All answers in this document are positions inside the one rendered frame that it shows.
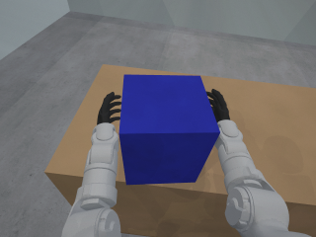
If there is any left robot hand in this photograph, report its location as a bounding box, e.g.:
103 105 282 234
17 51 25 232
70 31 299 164
97 92 121 125

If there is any pedestal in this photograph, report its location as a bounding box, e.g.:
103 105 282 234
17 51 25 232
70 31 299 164
44 64 316 237

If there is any carton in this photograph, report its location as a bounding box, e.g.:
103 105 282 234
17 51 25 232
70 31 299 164
118 74 220 186

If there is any left robot forearm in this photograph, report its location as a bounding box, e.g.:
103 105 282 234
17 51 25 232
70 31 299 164
61 122 119 237

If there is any left robot upper arm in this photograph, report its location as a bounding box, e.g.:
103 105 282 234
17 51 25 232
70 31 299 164
61 207 121 237

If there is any right robot hand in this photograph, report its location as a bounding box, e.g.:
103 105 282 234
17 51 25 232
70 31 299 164
206 89 230 122

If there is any right robot upper arm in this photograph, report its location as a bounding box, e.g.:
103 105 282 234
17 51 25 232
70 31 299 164
224 185 311 237

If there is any right robot forearm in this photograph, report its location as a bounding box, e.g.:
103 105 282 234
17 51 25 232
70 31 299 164
214 119 289 227

